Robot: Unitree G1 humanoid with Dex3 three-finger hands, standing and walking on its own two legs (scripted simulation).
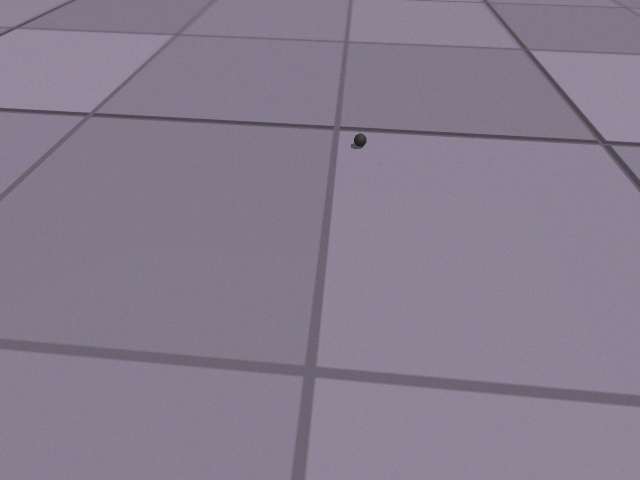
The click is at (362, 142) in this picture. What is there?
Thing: free ball
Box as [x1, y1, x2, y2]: [354, 134, 366, 146]
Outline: 357,134 354,138 354,142 359,146 363,145 366,140 365,136 363,134
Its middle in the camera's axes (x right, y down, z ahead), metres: +0.26 -0.62 +2.34
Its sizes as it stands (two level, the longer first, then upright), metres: 0.077 0.077 0.077
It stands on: the floor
